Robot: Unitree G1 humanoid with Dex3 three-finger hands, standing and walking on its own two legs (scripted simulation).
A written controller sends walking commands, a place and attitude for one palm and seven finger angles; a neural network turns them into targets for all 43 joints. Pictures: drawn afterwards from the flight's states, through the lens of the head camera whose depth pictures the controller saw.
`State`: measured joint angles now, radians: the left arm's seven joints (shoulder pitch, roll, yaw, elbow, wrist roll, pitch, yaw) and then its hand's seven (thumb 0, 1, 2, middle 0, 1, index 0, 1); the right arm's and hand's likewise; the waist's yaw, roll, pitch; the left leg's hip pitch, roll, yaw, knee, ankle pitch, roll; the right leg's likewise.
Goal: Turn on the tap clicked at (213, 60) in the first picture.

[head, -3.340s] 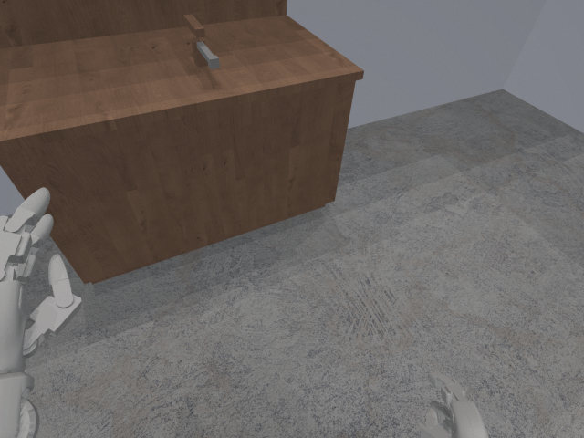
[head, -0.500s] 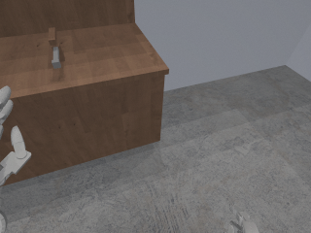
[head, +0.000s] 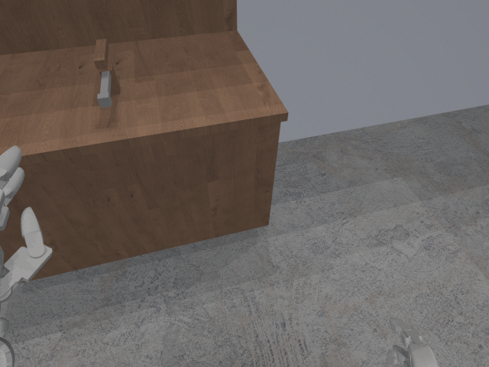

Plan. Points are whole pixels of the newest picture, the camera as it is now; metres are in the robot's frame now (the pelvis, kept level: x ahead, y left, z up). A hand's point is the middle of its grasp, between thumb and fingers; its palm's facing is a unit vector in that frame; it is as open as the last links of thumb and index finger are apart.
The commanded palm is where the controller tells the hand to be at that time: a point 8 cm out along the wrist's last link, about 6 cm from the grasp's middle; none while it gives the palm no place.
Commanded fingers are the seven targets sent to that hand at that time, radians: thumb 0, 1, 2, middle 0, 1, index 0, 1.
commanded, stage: take the last steps up to it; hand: left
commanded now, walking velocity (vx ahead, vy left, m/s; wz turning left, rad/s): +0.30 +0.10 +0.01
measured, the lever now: (104, 100) +0.72 +0.42 +0.03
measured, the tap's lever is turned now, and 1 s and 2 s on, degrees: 0 0 0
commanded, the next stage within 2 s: come to a stop and stand still in 1.32 s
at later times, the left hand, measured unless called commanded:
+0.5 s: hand (89, 185) +0.31 +0.24 +0.16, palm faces +0.43 -0.78 -0.45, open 7.5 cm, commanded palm +0.26 +0.28 +0.18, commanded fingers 0.00 0.90 0.90 -0.20 -0.30 -0.20 -0.30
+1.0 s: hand (98, 128) +0.42 +0.27 +0.17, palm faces +0.41 -0.84 -0.35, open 7.5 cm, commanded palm +0.36 +0.31 +0.18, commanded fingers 0.00 0.90 0.90 -0.20 -0.30 -0.20 -0.30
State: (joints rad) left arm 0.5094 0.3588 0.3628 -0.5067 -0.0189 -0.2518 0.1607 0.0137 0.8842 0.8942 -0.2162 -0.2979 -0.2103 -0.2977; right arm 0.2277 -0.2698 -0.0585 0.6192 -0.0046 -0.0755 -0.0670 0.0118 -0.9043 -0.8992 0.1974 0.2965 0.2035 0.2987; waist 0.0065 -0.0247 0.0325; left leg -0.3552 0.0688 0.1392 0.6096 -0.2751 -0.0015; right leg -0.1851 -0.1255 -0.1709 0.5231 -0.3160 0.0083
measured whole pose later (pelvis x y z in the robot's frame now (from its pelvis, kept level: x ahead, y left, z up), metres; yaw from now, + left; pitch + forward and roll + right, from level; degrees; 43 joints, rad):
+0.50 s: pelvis +0.09 +0.00 -0.01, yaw +0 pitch -1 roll +0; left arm 0.42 0.35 0.35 -0.40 -0.01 -0.21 0.15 0.01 0.89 0.89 -0.21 -0.30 -0.21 -0.30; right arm 0.21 -0.18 0.02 0.69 0.00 -0.09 -0.06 0.01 -0.90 -0.90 0.20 0.30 0.21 0.30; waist 0.02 0.06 0.03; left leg -0.36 0.06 0.07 0.95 -0.46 0.00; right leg -0.32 -0.04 -0.18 0.63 -0.29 -0.06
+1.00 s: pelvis +0.20 +0.03 -0.01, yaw -1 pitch -1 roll +0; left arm 0.40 0.36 0.36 -0.46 -0.02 -0.21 0.16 0.02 0.89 0.89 -0.21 -0.30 -0.20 -0.30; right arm 0.20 -0.13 0.02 0.62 0.01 -0.10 -0.05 0.01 -0.90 -0.90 0.20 0.30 0.20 0.30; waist -0.01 -0.03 0.03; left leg -0.27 0.05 0.14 0.53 -0.24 0.02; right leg -0.44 -0.07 -0.08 1.06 -0.46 0.02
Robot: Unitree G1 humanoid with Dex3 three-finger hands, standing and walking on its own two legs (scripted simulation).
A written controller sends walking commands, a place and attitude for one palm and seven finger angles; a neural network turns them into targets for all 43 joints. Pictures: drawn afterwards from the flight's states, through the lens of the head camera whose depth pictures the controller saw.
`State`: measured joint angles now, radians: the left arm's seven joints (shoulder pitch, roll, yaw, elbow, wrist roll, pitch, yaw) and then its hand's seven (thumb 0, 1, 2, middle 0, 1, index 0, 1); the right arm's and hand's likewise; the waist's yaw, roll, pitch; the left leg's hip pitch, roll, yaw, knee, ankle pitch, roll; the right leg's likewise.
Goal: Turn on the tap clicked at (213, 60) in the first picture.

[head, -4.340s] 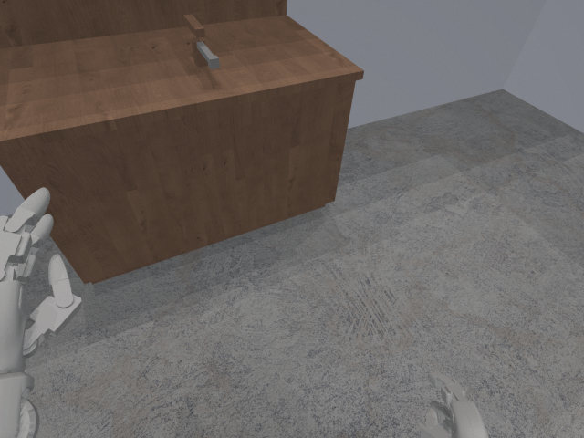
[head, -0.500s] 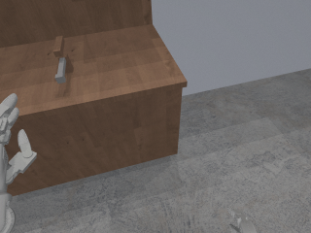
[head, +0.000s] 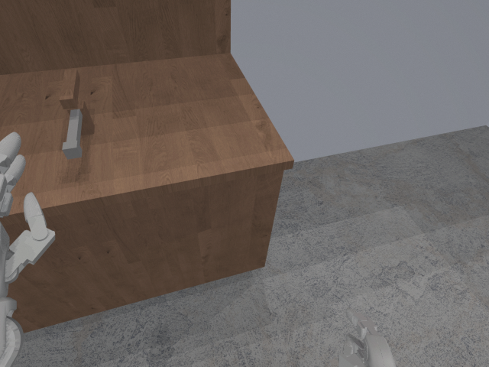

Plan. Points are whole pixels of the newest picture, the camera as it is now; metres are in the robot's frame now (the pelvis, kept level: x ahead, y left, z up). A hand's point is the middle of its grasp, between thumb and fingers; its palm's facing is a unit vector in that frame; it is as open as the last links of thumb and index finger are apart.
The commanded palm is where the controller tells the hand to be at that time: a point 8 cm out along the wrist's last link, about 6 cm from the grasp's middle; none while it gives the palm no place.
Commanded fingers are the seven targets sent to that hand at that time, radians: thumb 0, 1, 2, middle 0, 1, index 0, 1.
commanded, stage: take the last steps up to it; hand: left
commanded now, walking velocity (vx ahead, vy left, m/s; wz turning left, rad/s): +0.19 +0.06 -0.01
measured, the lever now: (72, 149) +0.51 +0.40 +0.03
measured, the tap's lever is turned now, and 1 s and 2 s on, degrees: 0 0 0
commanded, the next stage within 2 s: come to a stop and stand still in 0.32 s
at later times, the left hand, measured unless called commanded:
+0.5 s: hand (103, 197) +0.28 +0.20 +0.18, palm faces +0.35 -0.84 -0.41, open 7.5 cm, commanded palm +0.22 +0.26 +0.18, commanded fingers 0.00 0.90 0.90 -0.20 -0.30 -0.20 -0.30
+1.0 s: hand (70, 166) +0.29 +0.23 +0.22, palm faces +0.51 -0.74 -0.43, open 7.5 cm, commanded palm +0.21 +0.23 +0.18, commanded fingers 0.00 0.90 0.90 -0.20 -0.30 -0.20 -0.30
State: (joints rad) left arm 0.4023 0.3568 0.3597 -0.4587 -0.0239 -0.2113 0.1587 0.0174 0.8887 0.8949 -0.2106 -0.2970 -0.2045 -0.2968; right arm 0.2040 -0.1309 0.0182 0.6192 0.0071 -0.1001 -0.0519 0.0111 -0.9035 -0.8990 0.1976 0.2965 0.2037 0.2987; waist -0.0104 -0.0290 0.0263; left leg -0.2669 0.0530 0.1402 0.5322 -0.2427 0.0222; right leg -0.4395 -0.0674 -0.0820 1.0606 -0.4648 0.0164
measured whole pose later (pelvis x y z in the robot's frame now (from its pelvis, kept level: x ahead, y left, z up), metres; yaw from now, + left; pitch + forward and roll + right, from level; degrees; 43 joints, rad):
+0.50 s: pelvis +0.07 -0.02 +0.00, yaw +0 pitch -1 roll +1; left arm 0.50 0.36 0.34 -0.57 -0.02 -0.23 0.16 0.02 0.88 0.89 -0.22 -0.30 -0.21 -0.30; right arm 0.18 -0.27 -0.04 0.60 -0.01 -0.07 -0.07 0.01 -0.90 -0.90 0.20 0.30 0.20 0.30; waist -0.02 -0.04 0.09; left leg -0.34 0.05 0.09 0.62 -0.26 -0.02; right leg -0.23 -0.05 -0.14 0.52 -0.27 -0.04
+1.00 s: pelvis +0.04 -0.05 +0.00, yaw -1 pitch -2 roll +0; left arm 0.18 0.48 0.48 -0.28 -0.06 -0.22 0.11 0.02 0.88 0.89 -0.22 -0.30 -0.21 -0.30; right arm 0.21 -0.19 0.05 0.60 0.00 -0.12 -0.04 0.01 -0.90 -0.90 0.20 0.30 0.21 0.30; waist 0.05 0.05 0.08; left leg -0.33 0.08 0.02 0.56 -0.26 -0.02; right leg -0.26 0.05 -0.09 0.52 -0.24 -0.08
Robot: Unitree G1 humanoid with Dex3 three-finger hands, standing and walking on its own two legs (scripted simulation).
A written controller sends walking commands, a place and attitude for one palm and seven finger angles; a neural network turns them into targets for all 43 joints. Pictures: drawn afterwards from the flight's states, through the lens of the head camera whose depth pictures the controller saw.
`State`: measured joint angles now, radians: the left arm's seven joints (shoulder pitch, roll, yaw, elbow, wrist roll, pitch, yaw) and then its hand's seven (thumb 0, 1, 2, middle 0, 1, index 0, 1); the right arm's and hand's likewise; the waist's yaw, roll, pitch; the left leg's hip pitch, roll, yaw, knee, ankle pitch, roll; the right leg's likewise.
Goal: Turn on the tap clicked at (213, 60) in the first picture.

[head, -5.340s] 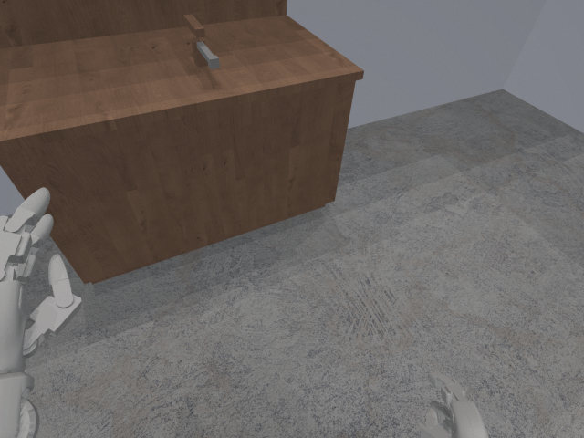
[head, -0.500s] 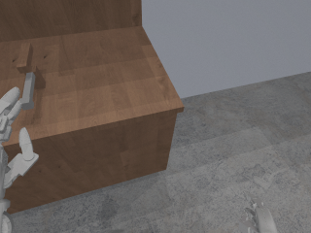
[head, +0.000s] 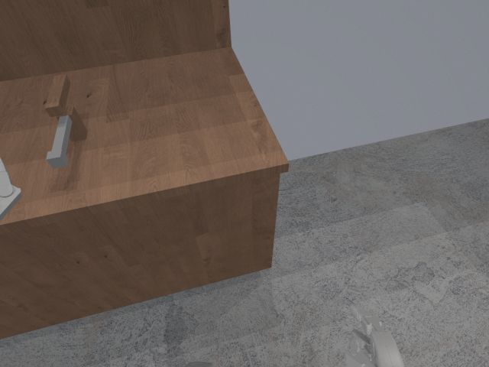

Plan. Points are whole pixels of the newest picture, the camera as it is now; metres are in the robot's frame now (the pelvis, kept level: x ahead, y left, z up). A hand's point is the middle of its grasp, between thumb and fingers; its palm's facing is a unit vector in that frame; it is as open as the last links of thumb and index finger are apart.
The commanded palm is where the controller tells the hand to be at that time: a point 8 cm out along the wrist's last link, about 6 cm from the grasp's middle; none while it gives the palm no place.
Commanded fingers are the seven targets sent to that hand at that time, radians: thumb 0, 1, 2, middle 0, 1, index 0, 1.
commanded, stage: come to a stop and stand still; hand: left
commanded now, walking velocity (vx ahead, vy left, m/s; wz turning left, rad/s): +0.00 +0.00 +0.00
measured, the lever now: (57, 159) +0.46 +0.46 +0.04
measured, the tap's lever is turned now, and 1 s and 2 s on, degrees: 0 0 0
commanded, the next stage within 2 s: look again from close up in 0.32 s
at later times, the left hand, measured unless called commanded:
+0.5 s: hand (60, 207) +0.25 +0.25 +0.19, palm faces +0.37 -0.82 -0.43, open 7.5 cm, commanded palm +0.19 +0.29 +0.18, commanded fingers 0.00 0.90 0.90 -0.20 -0.30 -0.20 -0.30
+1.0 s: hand (40, 207) +0.26 +0.30 +0.17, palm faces +0.36 -0.86 -0.37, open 7.5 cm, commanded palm +0.21 +0.33 +0.18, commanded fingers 0.00 0.90 0.90 -0.20 -0.30 -0.20 -0.30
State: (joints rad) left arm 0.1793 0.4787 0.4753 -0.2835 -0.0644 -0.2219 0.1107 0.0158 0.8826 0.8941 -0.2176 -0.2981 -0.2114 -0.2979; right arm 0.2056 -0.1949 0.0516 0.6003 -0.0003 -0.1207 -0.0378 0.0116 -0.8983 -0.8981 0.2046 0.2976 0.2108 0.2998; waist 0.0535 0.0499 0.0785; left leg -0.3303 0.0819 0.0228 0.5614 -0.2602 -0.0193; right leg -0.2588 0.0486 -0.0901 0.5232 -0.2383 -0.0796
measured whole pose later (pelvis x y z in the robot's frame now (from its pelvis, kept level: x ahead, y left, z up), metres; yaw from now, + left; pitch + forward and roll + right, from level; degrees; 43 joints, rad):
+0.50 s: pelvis +0.02 +0.01 +0.01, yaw -2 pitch +0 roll -1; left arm 0.47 0.38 0.40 -0.48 -0.06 -0.24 0.13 0.01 0.89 0.89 -0.21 -0.30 -0.21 -0.30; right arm 0.18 -0.23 0.01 0.60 -0.02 -0.13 -0.04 0.01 -0.90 -0.90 0.20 0.30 0.21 0.30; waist 0.00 0.04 0.06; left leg -0.22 0.01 0.00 0.43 -0.21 0.00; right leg -0.19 0.06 -0.04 0.36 -0.17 -0.05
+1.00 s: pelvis +0.04 +0.06 +0.01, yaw -2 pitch +0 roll -2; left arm 0.48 0.36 0.35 -0.47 -0.07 -0.19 0.13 0.01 0.89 0.89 -0.21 -0.30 -0.21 -0.30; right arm 0.18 -0.23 0.01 0.57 -0.03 -0.08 -0.04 0.01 -0.90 -0.90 0.20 0.30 0.21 0.30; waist 0.01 0.01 0.02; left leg -0.22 -0.04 0.02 0.48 -0.26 0.07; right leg -0.18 0.01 -0.03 0.41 -0.22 0.01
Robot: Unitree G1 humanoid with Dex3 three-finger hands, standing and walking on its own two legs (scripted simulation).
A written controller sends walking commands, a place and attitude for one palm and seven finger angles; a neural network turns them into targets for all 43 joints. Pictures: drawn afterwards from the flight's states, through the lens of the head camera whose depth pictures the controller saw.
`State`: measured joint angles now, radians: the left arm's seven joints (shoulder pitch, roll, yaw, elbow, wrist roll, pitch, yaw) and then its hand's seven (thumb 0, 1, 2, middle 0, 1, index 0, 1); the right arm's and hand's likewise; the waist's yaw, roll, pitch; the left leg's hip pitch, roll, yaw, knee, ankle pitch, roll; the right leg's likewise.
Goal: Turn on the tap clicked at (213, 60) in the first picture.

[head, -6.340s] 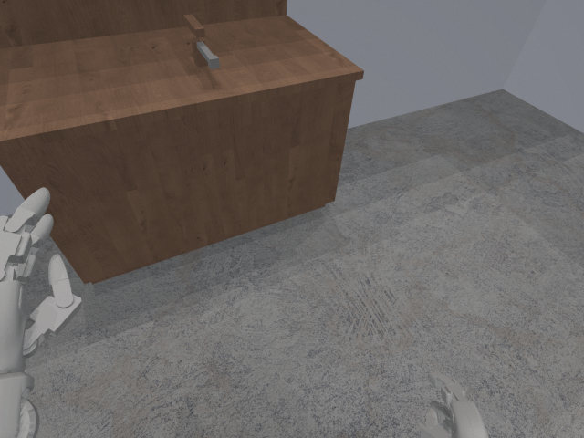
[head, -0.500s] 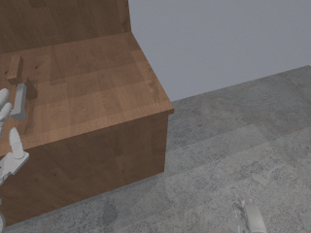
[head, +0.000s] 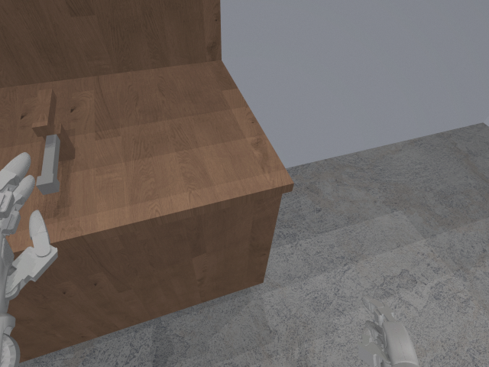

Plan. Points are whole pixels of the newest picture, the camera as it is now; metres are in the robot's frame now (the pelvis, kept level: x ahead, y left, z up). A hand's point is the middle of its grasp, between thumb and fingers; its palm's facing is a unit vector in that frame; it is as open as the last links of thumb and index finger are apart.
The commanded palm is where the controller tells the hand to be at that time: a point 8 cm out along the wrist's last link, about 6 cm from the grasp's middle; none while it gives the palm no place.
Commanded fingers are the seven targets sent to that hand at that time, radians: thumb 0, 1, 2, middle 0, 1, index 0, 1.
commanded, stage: shuffle to correct the standing spot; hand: left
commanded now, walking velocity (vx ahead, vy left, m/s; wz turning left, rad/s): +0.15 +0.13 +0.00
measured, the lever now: (48, 184) +0.41 +0.41 +0.03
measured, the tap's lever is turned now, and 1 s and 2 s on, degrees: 0 0 0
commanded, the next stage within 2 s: come to a stop and stand still in 0.48 s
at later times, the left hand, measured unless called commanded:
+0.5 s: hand (28, 209) +0.27 +0.31 +0.15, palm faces +0.43 -0.82 -0.37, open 7.5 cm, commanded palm +0.21 +0.33 +0.18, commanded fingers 0.00 0.90 0.90 -0.20 -0.30 -0.20 -0.30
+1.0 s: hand (24, 169) +0.32 +0.34 +0.17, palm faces +0.40 -0.87 -0.30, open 7.5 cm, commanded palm +0.28 +0.38 +0.18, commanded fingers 0.00 0.90 0.90 -0.20 -0.30 -0.20 -0.30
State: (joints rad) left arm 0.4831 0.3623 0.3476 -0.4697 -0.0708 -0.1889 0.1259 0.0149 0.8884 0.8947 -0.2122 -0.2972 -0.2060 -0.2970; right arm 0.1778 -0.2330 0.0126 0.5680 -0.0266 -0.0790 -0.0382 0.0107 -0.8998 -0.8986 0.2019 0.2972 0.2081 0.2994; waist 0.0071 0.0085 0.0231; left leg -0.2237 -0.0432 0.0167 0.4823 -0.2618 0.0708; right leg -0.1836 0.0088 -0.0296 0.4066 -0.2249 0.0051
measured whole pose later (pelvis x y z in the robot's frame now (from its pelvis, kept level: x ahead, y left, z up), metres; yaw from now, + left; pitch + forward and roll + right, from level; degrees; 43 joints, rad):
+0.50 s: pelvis +0.05 +0.06 -0.02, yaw +0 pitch -2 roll +0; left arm 0.44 0.37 0.40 -0.53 -0.06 -0.21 0.14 0.02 0.89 0.89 -0.21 -0.30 -0.21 -0.30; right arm 0.16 -0.20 -0.01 0.62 -0.01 -0.08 -0.01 0.01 -0.90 -0.90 0.20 0.30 0.21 0.30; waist 0.02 -0.03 0.10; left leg -0.28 -0.06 0.08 0.69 -0.38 0.10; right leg -0.39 -0.03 0.00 1.09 -0.51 0.00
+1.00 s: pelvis +0.11 +0.10 -0.01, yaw -2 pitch -3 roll -1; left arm 0.45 0.33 0.33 -0.59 -0.07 -0.12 0.16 0.02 0.89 0.89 -0.21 -0.30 -0.21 -0.30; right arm 0.13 -0.21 0.01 0.62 0.00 -0.09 -0.08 0.01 -0.90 -0.90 0.20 0.30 0.21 0.30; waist 0.04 -0.02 0.10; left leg -0.25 0.04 -0.02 0.55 -0.25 -0.03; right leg -0.23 0.00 -0.11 0.51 -0.23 -0.03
